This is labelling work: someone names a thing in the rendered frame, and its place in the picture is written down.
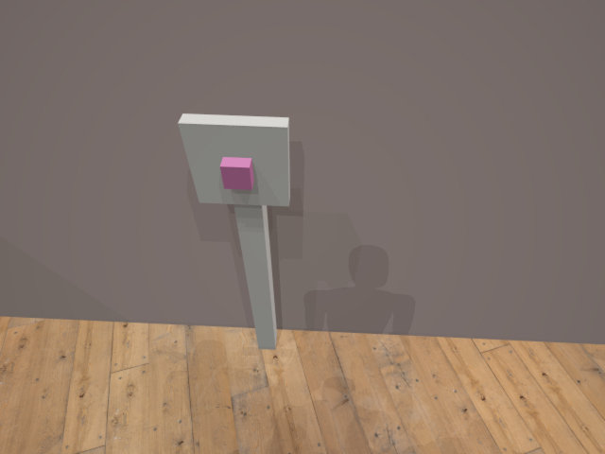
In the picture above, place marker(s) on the panel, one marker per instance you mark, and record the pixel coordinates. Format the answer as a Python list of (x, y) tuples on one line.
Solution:
[(207, 138)]

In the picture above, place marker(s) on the button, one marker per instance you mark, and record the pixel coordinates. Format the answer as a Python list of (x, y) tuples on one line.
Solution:
[(237, 173)]

